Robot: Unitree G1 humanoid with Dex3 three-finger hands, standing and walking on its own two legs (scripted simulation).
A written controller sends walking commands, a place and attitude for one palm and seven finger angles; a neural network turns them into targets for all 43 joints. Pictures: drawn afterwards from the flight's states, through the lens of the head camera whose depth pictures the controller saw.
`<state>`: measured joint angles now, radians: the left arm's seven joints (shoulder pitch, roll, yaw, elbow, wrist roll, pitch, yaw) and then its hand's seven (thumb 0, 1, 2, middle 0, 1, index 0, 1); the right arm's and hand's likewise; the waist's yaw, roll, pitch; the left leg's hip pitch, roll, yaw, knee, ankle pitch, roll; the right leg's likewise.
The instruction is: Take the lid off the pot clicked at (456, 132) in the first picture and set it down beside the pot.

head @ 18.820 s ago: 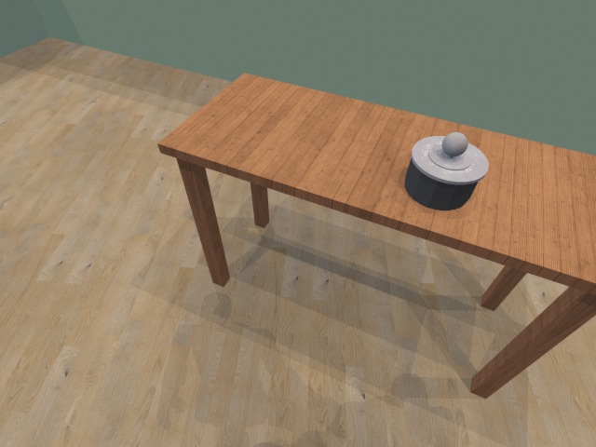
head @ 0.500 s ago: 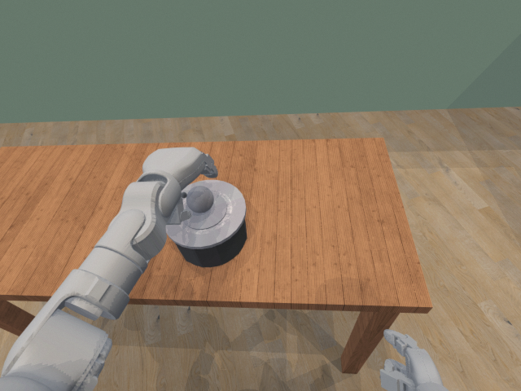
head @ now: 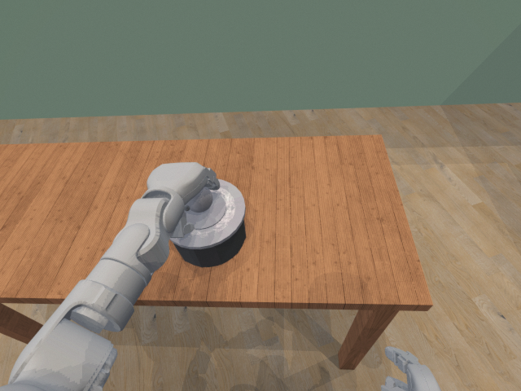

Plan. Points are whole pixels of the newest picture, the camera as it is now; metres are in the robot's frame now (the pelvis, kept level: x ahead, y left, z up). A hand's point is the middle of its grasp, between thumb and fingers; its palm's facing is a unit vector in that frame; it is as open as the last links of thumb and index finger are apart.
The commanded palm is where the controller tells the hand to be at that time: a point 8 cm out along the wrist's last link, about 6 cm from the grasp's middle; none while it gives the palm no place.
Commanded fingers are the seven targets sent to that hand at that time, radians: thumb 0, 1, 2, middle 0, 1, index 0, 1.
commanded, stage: lower the open fingers around the knob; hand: left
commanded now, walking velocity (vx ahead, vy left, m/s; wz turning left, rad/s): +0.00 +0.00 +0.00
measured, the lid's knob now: (198, 198) +0.43 +0.14 +0.04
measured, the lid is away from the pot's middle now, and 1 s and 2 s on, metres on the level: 0.00 0.00 0.00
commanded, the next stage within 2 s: close the fingers and squeeze the knob in 0.16 s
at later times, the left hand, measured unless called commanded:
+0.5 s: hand (190, 207) +0.39 +0.14 +0.06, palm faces -0.29 -0.04 -0.96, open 10.2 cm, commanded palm +0.38 +0.14 +0.12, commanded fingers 0.00 -0.10 1.17 -0.64 -0.60 -0.64 -0.60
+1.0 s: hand (191, 205) +0.39 +0.14 +0.06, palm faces -0.30 -0.04 -0.95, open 8.1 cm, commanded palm +0.38 +0.14 +0.12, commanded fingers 0.00 0.24 0.96 -0.71 -0.94 -0.71 -0.94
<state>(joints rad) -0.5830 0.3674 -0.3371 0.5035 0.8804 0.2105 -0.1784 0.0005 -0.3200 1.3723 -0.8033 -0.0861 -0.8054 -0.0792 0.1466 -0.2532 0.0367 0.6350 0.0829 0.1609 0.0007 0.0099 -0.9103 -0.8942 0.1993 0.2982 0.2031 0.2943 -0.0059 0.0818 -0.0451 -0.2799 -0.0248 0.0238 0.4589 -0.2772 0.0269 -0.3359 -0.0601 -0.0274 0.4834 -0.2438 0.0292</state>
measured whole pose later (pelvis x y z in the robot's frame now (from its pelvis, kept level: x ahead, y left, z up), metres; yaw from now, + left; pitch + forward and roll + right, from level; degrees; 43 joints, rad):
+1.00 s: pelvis +0.00 -0.01 +0.00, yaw +0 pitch +5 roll +1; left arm -0.60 0.36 -0.34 0.53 0.89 0.23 -0.18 0.00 0.10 1.06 -0.66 -0.84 -0.66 -0.84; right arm 0.14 -0.26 0.03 0.63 0.09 0.16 -0.02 0.01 -0.91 -0.89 0.20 0.30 0.20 0.29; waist -0.01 0.08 -0.04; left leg -0.27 -0.01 0.02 0.45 -0.27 0.02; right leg -0.33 -0.05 -0.03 0.49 -0.25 0.02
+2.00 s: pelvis +0.00 +0.00 +0.00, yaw +0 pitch +5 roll +0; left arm -0.58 0.37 -0.32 0.51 0.88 0.22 -0.17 -0.01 0.16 0.83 -0.68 -0.92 -0.68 -0.91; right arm 0.15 -0.26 0.03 0.63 0.09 0.16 -0.01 0.01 -0.91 -0.89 0.20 0.30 0.20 0.29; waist -0.02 0.08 -0.05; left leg -0.27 -0.02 0.03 0.45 -0.27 0.02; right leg -0.33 -0.05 -0.02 0.47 -0.24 0.03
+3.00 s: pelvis -0.01 -0.01 +0.00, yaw +1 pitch +2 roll +1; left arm -0.69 0.42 -0.38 0.36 0.85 0.31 -0.31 0.00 0.15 0.83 -0.69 -0.91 -0.70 -0.90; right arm 0.10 -0.26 0.05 0.64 0.08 0.12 -0.01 0.01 -0.91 -0.89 0.20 0.30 0.20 0.29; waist 0.01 0.10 -0.03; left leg -0.21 -0.03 0.00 0.41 -0.24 0.02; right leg -0.27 -0.06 -0.05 0.46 -0.23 0.02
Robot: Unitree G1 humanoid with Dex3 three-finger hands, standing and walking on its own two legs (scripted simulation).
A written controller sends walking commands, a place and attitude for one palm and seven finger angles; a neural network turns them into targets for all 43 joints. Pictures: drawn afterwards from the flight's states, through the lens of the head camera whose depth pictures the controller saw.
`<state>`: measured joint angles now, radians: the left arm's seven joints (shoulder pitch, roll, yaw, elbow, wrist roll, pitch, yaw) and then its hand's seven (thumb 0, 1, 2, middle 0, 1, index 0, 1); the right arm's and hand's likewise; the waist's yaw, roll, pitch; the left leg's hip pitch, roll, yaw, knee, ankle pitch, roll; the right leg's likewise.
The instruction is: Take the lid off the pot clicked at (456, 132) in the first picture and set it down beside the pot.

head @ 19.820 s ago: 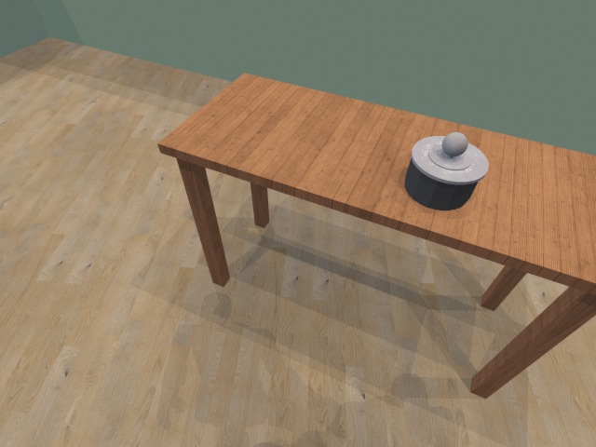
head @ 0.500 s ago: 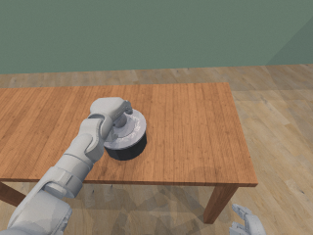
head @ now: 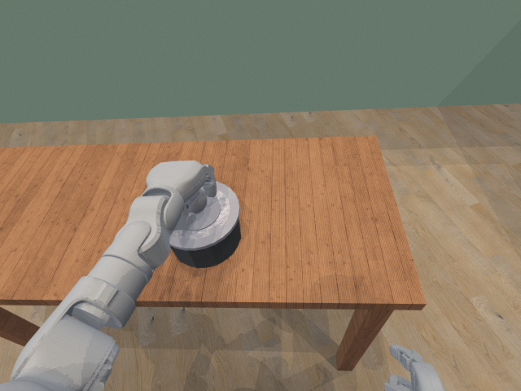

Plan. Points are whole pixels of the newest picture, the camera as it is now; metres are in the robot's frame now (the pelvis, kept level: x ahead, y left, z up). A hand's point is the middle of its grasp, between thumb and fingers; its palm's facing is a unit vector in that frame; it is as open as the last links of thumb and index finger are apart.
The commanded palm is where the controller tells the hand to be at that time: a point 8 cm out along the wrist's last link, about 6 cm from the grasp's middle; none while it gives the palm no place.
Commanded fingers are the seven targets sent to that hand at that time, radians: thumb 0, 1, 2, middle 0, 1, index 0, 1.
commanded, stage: close the fingers and squeeze the knob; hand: left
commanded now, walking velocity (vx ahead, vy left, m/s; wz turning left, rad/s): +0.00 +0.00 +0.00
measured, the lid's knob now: (193, 200) +0.43 +0.14 +0.04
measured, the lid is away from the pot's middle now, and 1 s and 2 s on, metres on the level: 0.00 0.00 0.01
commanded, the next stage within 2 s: lift the lid straight up in 0.86 s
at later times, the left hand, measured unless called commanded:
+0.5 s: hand (185, 205) +0.40 +0.15 +0.06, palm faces -0.29 -0.07 -0.96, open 7.9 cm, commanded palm +0.38 +0.16 +0.12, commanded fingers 0.00 0.41 0.93 -0.77 -0.96 -0.77 -0.95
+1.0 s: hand (182, 206) +0.40 +0.15 +0.06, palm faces -0.29 -0.06 -0.96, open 7.9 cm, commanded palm +0.38 +0.15 +0.13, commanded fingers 0.00 0.58 1.03 -0.88 -1.02 -0.87 -1.00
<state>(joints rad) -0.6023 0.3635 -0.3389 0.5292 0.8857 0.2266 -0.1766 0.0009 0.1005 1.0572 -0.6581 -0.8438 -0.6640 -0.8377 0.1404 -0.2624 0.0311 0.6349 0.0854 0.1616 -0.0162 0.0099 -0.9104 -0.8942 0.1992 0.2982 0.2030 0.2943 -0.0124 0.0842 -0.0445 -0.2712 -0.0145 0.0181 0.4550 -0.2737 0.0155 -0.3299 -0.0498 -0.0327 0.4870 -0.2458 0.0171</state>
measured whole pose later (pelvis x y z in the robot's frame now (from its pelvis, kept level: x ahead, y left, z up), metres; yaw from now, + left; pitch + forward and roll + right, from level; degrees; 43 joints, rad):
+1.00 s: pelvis +0.00 +0.01 +0.00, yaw +0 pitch +5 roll +0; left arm -0.58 0.37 -0.32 0.51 0.88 0.22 -0.17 -0.01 0.16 0.83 -0.68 -0.92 -0.68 -0.91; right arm 0.15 -0.26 0.03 0.63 0.09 0.16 -0.01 0.01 -0.91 -0.89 0.20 0.30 0.20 0.29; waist -0.02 0.08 -0.05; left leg -0.27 -0.02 0.03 0.45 -0.27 0.02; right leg -0.33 -0.05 -0.02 0.47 -0.24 0.03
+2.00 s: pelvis -0.01 +0.00 +0.00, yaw +1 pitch +2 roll +1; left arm -0.69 0.42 -0.38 0.36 0.85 0.31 -0.31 0.00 0.15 0.83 -0.69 -0.91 -0.70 -0.90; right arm 0.10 -0.26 0.05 0.64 0.08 0.12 -0.01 0.01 -0.91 -0.89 0.20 0.30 0.20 0.29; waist 0.01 0.10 -0.03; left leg -0.21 -0.03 0.00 0.41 -0.24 0.02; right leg -0.27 -0.06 -0.05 0.46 -0.23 0.02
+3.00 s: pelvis -0.02 +0.00 +0.00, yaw +1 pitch +2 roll +1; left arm -0.85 0.45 -0.35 0.35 0.85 0.36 -0.44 0.00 0.14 0.83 -0.70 -0.91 -0.70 -0.90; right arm 0.10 -0.27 0.07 0.62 0.08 0.09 -0.01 0.01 -0.91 -0.89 0.20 0.30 0.20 0.29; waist 0.02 0.10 -0.03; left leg -0.21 -0.04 0.00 0.41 -0.22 0.02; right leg -0.27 -0.07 -0.05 0.45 -0.21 0.02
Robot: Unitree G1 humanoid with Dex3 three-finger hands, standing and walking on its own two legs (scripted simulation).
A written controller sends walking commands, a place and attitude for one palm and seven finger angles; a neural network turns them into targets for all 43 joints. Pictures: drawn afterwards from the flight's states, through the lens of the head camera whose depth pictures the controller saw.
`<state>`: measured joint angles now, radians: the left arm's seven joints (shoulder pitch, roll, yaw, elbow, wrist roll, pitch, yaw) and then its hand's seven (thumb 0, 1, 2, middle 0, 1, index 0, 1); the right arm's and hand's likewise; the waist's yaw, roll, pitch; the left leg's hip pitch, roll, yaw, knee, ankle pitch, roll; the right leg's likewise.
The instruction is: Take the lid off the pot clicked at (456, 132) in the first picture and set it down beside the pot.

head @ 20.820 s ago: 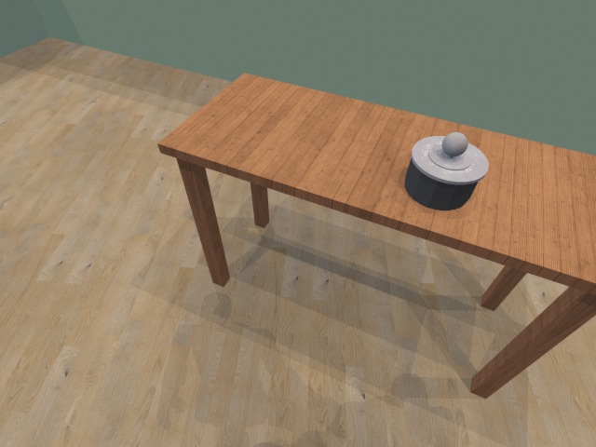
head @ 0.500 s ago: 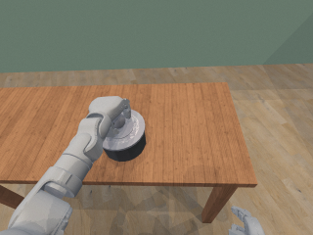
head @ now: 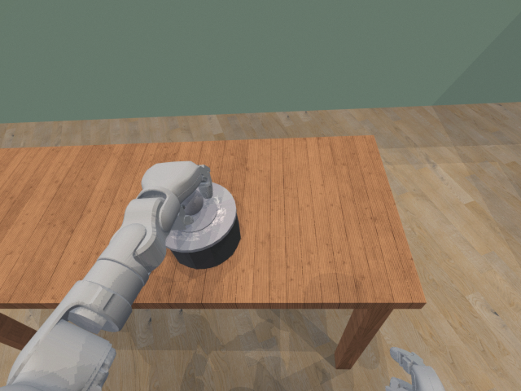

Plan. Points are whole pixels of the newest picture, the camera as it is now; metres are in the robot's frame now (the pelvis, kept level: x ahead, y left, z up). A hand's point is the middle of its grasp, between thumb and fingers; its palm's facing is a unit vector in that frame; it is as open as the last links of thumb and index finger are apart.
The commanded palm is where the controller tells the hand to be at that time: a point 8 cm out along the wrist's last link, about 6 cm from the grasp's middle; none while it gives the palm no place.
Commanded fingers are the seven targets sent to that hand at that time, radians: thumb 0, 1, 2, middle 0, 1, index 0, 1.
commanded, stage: lift the lid straight up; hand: left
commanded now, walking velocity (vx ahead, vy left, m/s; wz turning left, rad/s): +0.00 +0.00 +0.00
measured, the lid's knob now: (189, 201) +0.42 +0.15 +0.04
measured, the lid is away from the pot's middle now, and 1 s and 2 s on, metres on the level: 0.00 0.01 0.00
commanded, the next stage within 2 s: move the lid sideways beside the pot in 1.96 s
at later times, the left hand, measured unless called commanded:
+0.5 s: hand (180, 198) +0.39 +0.14 +0.09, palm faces -0.25 -0.04 -0.97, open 7.9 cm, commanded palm +0.37 +0.15 +0.17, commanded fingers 0.00 0.58 1.03 -0.88 -1.02 -0.88 -1.01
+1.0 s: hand (176, 181) +0.39 +0.14 +0.13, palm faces -0.21 -0.02 -0.98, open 7.9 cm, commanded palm +0.37 +0.14 +0.21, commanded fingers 0.00 0.58 1.03 -0.88 -1.02 -0.88 -1.01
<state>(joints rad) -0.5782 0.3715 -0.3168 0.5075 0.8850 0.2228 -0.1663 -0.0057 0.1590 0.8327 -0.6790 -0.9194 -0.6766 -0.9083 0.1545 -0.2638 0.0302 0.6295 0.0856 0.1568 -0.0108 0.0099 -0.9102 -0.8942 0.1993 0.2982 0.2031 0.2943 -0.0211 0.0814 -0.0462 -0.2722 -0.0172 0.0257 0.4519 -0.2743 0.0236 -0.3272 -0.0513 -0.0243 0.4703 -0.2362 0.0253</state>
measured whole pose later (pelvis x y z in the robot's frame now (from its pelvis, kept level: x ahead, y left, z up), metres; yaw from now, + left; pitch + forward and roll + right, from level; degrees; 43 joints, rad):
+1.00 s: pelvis -0.01 +0.00 +0.00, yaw +2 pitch +2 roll +1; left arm -0.69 0.42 -0.38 0.36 0.85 0.31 -0.31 0.00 0.15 0.83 -0.69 -0.91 -0.70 -0.90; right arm 0.10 -0.26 0.05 0.64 0.08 0.12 -0.01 0.01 -0.91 -0.89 0.20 0.30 0.20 0.29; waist 0.01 0.10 -0.03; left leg -0.21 -0.03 0.00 0.41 -0.24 0.02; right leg -0.27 -0.06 -0.05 0.46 -0.23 0.02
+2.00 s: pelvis -0.02 +0.00 +0.00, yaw +2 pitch +2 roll +1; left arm -0.85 0.45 -0.35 0.35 0.85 0.36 -0.44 0.00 0.14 0.83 -0.70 -0.91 -0.70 -0.90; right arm 0.10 -0.27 0.07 0.62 0.08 0.09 -0.01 0.01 -0.91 -0.89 0.20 0.30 0.20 0.29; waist 0.02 0.10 -0.03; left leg -0.21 -0.04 0.00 0.41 -0.22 0.02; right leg -0.27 -0.07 -0.05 0.45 -0.21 0.02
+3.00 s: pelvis -0.02 +0.01 +0.00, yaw +2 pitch +4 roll +0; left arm -0.85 0.66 -0.19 0.50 0.86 0.19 -0.51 0.00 0.15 0.83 -0.70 -0.91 -0.70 -0.90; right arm 0.15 -0.29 0.06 0.62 0.09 0.10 -0.04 0.01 -0.91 -0.89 0.20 0.30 0.20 0.29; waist -0.01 0.07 -0.01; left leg -0.24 -0.04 -0.01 0.40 -0.22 0.04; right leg -0.27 -0.07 -0.06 0.38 -0.17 0.04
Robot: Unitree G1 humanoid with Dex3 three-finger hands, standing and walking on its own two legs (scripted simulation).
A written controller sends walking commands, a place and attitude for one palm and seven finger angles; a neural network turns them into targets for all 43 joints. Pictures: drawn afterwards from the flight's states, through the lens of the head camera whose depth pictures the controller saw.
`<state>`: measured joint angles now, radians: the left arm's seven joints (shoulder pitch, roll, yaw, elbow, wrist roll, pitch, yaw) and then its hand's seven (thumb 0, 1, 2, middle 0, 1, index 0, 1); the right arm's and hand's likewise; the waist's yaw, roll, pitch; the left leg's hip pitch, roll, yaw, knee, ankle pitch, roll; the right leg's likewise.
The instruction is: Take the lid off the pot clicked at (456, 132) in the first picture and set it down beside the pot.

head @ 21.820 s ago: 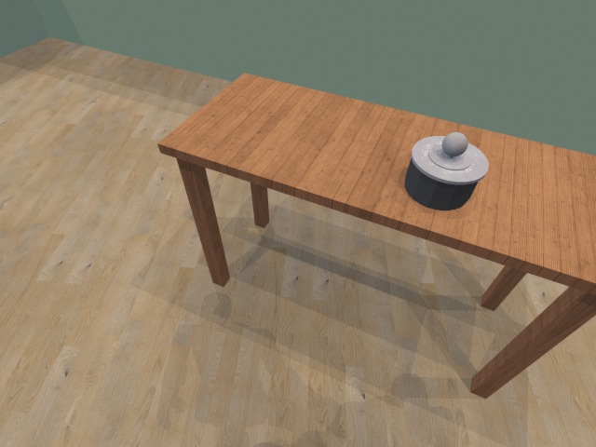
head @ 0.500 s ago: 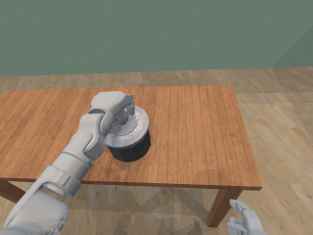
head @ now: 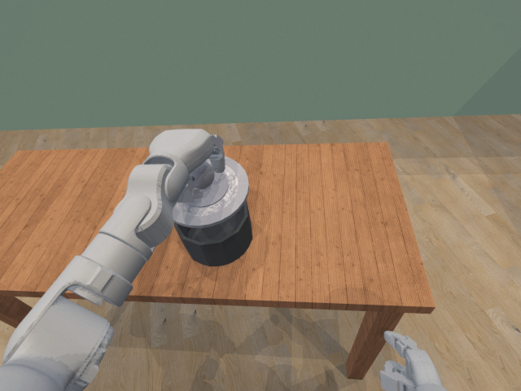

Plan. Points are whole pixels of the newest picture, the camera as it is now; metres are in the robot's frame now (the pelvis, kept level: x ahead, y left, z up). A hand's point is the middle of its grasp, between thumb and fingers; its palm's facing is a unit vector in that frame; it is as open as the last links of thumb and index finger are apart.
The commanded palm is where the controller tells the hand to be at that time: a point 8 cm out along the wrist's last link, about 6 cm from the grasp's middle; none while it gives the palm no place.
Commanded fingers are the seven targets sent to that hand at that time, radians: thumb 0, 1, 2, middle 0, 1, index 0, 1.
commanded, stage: lift the lid straight up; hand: left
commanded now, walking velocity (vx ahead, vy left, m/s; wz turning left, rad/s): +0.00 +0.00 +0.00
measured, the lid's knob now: (199, 174) +0.43 +0.13 +0.11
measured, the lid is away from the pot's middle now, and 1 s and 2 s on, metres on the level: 0.01 0.00 0.12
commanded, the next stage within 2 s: move the lid sideways beside the pot in 0.96 s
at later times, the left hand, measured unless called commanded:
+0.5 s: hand (183, 158) +0.41 +0.13 +0.17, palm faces -0.17 -0.02 -0.98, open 7.9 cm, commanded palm +0.39 +0.14 +0.25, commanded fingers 0.00 0.58 1.03 -0.88 -1.02 -0.88 -1.01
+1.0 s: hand (177, 144) +0.41 +0.13 +0.20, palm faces -0.15 -0.01 -0.99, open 7.9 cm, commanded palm +0.39 +0.14 +0.27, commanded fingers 0.00 0.58 1.03 -0.88 -1.02 -0.88 -1.01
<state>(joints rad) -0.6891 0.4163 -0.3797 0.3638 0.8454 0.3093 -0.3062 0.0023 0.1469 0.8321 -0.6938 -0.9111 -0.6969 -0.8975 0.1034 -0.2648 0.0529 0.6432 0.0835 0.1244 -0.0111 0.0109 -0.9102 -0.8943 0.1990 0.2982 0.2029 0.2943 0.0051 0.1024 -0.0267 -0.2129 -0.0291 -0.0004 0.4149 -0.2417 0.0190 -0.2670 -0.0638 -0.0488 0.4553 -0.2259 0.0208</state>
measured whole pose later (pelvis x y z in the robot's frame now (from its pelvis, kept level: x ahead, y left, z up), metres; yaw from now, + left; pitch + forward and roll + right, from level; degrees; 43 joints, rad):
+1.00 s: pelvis -0.01 +0.00 +0.00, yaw +0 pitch +2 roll +1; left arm -0.85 0.45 -0.35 0.35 0.85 0.36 -0.44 0.00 0.14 0.83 -0.70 -0.91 -0.70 -0.90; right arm 0.10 -0.27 0.07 0.62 0.08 0.09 -0.01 0.01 -0.91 -0.89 0.20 0.30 0.20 0.29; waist 0.02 0.10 -0.03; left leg -0.21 -0.04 0.00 0.41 -0.22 0.02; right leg -0.27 -0.07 -0.05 0.45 -0.21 0.02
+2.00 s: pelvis -0.01 +0.01 +0.00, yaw +1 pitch +4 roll +0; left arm -0.85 0.66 -0.19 0.50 0.86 0.19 -0.51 0.00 0.15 0.83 -0.70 -0.91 -0.70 -0.90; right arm 0.15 -0.29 0.06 0.62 0.09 0.10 -0.04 0.01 -0.91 -0.89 0.20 0.30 0.20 0.29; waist -0.01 0.07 -0.01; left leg -0.24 -0.04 -0.01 0.40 -0.22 0.04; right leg -0.27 -0.07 -0.06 0.38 -0.17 0.04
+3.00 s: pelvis +0.00 +0.02 +0.00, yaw +2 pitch +6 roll -1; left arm -0.87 0.85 0.00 0.69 0.89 -0.02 -0.52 0.00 0.15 0.83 -0.69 -0.91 -0.69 -0.90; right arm 0.19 -0.30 0.04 0.64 0.10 0.17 -0.04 0.01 -0.91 -0.89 0.20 0.30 0.21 0.29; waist -0.03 0.07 0.00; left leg -0.30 -0.04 -0.03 0.41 -0.22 0.05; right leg -0.28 -0.07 -0.08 0.33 -0.15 0.04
